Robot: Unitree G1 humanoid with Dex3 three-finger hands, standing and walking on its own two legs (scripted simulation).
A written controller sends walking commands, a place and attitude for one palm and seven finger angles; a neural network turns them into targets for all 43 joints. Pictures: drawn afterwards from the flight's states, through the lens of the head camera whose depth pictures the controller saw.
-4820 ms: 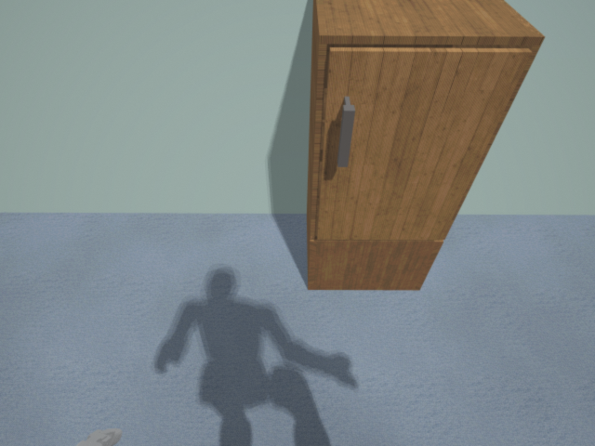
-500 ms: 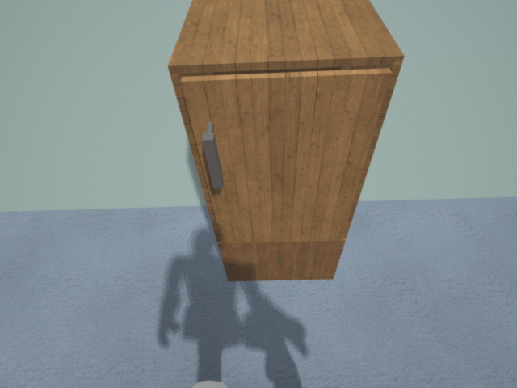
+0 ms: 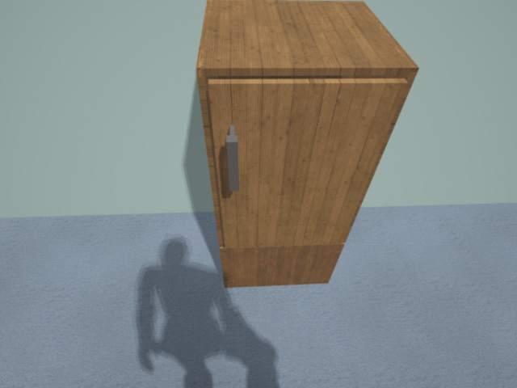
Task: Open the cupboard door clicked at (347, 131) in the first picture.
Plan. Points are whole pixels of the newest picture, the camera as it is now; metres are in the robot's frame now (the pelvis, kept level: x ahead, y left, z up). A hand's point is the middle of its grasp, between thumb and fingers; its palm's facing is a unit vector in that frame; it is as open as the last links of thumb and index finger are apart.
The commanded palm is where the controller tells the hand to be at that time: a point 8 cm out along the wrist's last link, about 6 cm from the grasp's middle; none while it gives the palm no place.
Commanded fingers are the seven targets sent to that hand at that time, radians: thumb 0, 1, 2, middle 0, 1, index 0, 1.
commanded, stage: come to a stop and stand still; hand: left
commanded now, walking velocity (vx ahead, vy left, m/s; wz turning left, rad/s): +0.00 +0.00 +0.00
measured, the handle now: (233, 158) +0.58 +0.09 +0.00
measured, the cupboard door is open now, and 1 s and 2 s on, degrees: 0 0 0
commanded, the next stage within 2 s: look again from close up in 0.32 s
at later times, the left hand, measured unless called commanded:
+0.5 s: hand out of the picture -0.02 +0.16 -0.18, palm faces +0.01 -0.99 -0.16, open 7.3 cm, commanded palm none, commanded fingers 0.00 0.90 0.90 -0.20 -0.30 -0.20 -0.30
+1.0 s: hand out of the picture +0.01 +0.16 -0.17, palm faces +0.01 -0.98 -0.22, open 7.3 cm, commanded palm none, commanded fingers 0.00 0.90 0.90 -0.20 -0.30 -0.20 -0.30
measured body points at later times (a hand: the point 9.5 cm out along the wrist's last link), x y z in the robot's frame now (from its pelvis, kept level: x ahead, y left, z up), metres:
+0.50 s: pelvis +0.00 +0.01 +0.00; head +0.01 +0.01 +0.45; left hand -0.02 +0.21 -0.17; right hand -0.01 -0.21 -0.16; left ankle -0.02 +0.09 -0.74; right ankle +0.00 -0.13 -0.74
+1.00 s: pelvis +0.00 -0.02 +0.00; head +0.01 -0.03 +0.45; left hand +0.01 +0.21 -0.15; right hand +0.00 -0.23 -0.17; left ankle -0.02 +0.09 -0.74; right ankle +0.00 -0.13 -0.74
